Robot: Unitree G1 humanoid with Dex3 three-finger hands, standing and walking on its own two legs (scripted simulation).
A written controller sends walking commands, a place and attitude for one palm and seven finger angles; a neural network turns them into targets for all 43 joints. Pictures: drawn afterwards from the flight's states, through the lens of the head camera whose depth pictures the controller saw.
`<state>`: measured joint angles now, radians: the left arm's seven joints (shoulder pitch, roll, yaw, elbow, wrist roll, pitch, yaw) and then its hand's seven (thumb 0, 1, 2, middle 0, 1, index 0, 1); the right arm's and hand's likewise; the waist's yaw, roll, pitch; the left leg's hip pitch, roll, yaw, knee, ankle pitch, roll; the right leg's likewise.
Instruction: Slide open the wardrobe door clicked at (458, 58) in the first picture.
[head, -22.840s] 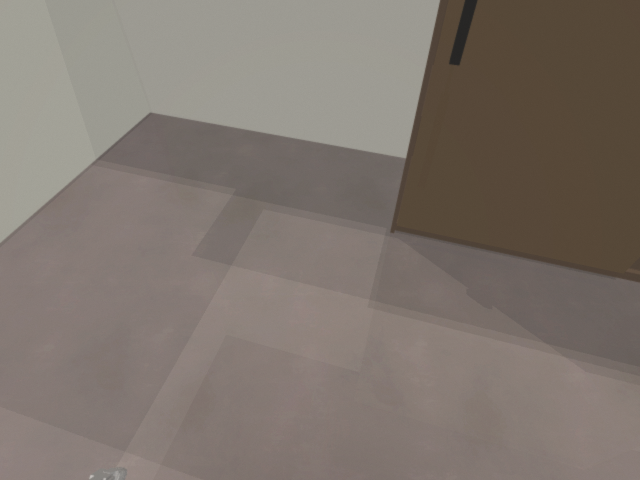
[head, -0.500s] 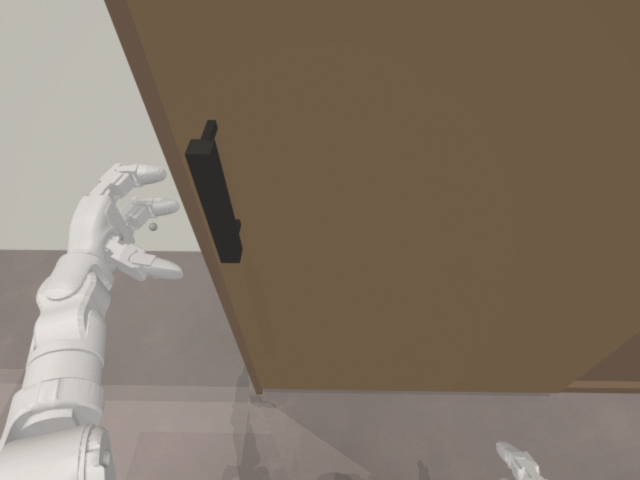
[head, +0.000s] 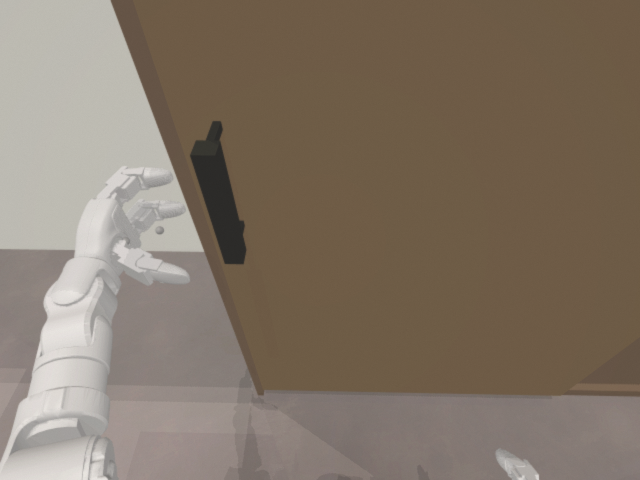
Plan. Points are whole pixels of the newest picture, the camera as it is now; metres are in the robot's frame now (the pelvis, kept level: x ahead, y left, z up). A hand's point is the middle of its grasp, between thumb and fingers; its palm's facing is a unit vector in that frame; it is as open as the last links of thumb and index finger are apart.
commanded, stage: feel for the door with the fingertips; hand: left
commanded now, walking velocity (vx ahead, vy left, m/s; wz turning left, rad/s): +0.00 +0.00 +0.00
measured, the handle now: (226, 197) +0.44 +0.16 +0.12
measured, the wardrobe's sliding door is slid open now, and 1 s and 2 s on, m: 0.00 0.00 0.00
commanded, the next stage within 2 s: slide the fingers in behind the handle in 0.86 s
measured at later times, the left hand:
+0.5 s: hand (180, 222) +0.39 +0.20 +0.13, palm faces +0.05 -1.00 +0.00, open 14.0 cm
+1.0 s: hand (189, 213) +0.40 +0.19 +0.13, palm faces +0.04 -1.00 +0.00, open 13.9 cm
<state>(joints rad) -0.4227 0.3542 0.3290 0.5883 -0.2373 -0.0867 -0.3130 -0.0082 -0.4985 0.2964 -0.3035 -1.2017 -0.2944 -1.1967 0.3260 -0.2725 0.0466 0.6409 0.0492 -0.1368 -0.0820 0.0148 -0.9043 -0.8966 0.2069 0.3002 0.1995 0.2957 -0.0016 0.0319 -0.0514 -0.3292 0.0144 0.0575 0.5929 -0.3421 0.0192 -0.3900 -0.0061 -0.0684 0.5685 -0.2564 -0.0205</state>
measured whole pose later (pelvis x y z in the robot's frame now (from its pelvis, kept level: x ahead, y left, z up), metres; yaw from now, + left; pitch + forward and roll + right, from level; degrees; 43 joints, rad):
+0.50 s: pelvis +0.00 +0.00 +0.00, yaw +0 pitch +4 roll +0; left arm -0.47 0.31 0.28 0.60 -0.21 -0.08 -0.23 -0.01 -0.50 0.30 -0.30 -1.20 -0.30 -1.20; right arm 0.30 -0.26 0.05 0.64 0.05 -0.12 -0.08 0.01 -0.90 -0.90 0.21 0.30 0.20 0.30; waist 0.00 0.03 -0.05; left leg -0.32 0.01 0.06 0.58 -0.33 0.02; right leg -0.38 0.00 -0.07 0.56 -0.25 -0.02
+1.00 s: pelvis -0.01 +0.00 +0.00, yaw +0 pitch +5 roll +0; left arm -0.56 0.33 0.29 0.73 -0.20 -0.14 -0.24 -0.01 -0.50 0.30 -0.31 -1.21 -0.31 -1.21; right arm 0.33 -0.27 0.04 0.67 0.04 -0.12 -0.07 0.01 -0.91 -0.90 0.21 0.30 0.20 0.30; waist -0.02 0.03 -0.05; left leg -0.35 0.02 0.06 0.59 -0.33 0.02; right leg -0.41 0.00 -0.06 0.57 -0.24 -0.03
